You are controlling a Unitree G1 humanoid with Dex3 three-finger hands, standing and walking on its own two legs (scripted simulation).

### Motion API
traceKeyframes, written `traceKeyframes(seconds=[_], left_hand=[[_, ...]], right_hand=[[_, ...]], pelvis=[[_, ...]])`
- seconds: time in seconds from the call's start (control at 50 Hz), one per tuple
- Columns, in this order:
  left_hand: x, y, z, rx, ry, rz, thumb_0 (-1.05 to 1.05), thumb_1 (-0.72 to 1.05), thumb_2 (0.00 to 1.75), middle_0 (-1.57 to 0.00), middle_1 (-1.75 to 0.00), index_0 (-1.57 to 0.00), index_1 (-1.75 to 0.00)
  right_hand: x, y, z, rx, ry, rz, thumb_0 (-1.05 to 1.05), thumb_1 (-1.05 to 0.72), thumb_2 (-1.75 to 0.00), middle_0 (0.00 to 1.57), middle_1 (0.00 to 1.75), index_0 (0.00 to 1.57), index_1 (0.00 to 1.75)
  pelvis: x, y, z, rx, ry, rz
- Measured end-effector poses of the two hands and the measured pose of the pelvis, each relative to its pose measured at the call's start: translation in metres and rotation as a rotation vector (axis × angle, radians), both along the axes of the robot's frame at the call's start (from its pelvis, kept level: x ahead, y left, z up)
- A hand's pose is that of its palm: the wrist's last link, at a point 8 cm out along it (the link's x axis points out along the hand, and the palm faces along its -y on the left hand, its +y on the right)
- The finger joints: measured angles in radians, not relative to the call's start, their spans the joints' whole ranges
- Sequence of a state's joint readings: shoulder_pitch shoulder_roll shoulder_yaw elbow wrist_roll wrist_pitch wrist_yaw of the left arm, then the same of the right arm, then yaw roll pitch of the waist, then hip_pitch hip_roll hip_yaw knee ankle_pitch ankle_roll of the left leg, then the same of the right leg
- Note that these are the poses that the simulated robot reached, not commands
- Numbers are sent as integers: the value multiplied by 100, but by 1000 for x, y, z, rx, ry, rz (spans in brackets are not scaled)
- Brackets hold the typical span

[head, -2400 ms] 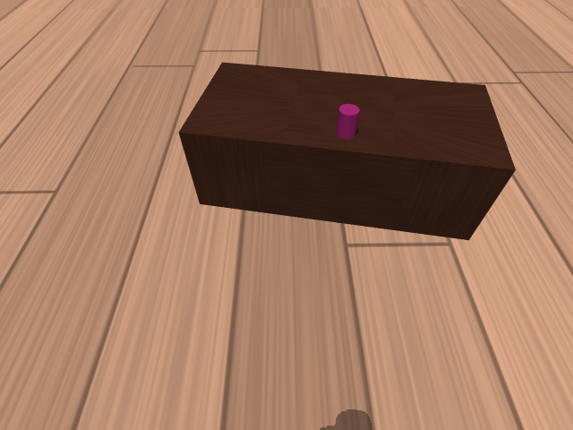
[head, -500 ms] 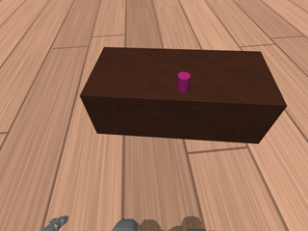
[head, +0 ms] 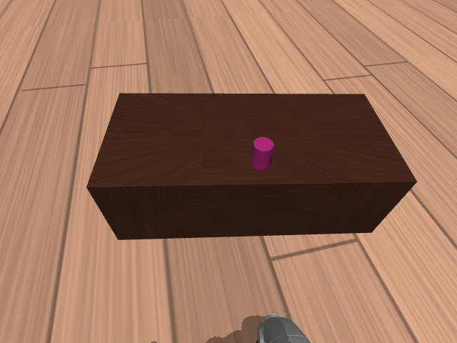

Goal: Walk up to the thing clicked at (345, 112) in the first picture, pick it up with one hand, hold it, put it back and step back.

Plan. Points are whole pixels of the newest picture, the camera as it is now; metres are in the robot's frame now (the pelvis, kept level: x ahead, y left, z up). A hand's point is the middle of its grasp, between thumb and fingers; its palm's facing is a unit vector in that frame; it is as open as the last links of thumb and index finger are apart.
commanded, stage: walk up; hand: right
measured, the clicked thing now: (261, 153) +0.79 -0.15 -0.30
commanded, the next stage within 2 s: none
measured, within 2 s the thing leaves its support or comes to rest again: neither
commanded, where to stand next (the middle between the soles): +0.38 +0.05 m, yaw +1 degrees
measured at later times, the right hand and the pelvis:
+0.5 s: hand (347, 279) +0.26 -0.26 -0.14, palm faces -0.09 +0.92 -0.37, open 7.4 cm; pelvis +0.18 +0.02 -0.01, yaw +1 degrees
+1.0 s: hand (317, 246) +0.36 -0.23 -0.18, palm faces -0.03 +0.94 -0.35, open 7.4 cm; pelvis +0.30 +0.03 -0.03, yaw +0 degrees
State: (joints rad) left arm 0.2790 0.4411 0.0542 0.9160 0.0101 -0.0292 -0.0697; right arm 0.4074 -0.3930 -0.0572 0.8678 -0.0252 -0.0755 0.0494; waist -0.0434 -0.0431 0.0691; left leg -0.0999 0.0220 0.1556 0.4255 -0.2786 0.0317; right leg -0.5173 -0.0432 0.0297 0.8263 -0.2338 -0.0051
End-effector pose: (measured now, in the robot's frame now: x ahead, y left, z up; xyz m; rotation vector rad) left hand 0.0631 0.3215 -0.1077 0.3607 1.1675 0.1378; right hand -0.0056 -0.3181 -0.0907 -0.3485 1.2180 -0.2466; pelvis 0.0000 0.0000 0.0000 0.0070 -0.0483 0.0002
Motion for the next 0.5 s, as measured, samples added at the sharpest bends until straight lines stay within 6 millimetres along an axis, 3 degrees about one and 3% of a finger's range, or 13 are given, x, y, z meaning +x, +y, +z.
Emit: traceKeyframes(seconds=[0.12, 0.22, 0.34, 0.5], left_hand=[[83, -17, 5, 16, -59, -45, 1, 91, 89, -20, -30, -21, -30], [138, -32, 6, 31, -165, -45, 1, 91, 89, -20, -30, -21, -30], [156, -29, 19, 34, -168, -18, 1, 91, 89, -21, -30, -21, -30], [156, 16, 7, 39, -78, 50, 1, 90, 89, -21, -30, -21, -30]], right_hand=[[39, -2, -25, 47, 35, -24, 1, -90, -90, 20, 30, 21, 30], [95, -6, -48, 69, 33, -5, 1, -90, -90, 20, 30, 20, 30], [179, -1, -35, 80, -55, 71, 1, -90, -90, 20, 30, 20, 30], [261, 13, -14, 21, -96, 136, 1, -91, -90, 20, 30, 20, 30]], pelvis=[[52, -6, -10, 11, 3, -12], [89, -15, -22, -6, -10, -8], [124, -10, -10, -9, -2, 2], [176, 16, -11, -27, 10, 16]])
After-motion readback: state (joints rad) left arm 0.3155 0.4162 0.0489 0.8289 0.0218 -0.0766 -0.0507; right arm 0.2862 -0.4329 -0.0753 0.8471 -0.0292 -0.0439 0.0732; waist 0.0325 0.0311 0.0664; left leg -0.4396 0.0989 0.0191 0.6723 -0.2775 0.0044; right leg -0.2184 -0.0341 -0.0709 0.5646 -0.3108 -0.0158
